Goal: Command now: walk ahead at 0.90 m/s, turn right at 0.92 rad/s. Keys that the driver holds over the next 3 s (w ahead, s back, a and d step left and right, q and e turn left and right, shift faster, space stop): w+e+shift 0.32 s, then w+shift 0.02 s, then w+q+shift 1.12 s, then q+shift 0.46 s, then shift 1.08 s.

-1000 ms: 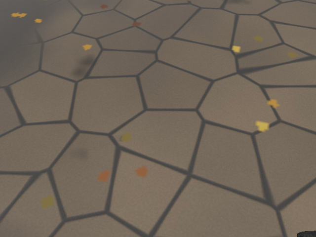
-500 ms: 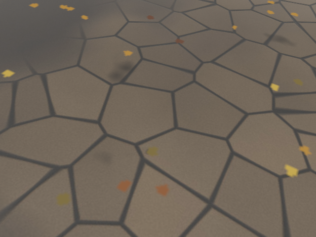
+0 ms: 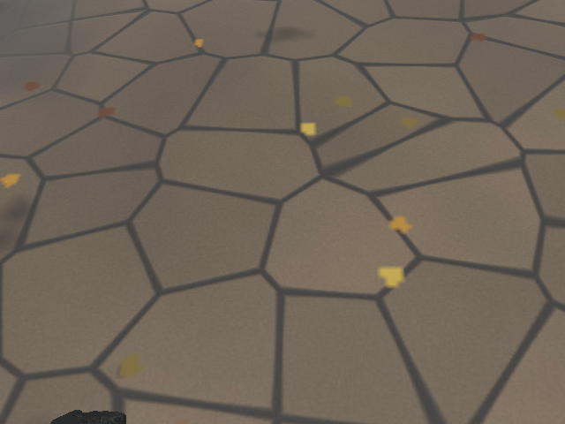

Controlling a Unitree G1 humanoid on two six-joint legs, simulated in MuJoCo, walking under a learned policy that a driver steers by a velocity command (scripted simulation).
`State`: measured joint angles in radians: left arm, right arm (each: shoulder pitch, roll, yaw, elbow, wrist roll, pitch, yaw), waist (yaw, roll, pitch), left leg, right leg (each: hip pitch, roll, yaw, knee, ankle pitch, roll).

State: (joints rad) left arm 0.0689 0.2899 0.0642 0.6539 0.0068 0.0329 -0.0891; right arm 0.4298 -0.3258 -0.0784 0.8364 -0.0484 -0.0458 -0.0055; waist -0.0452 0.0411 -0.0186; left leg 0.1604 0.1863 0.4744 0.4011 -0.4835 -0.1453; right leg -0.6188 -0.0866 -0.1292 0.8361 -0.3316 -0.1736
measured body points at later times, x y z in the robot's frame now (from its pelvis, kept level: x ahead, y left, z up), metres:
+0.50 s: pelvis +0.45 -0.12 -0.01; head +0.49 -0.13 +0.44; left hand +0.56 +0.17 -0.12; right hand +0.55 -0.43 -0.08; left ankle +0.62 -0.08 -0.71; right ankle +0.15 -0.10 -0.64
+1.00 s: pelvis +0.90 -0.30 +0.02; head +0.92 -0.30 +0.47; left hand +1.09 -0.06 -0.06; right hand +0.92 -0.60 -0.10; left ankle +0.78 -0.18 -0.60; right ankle +0.90 -0.43 -0.71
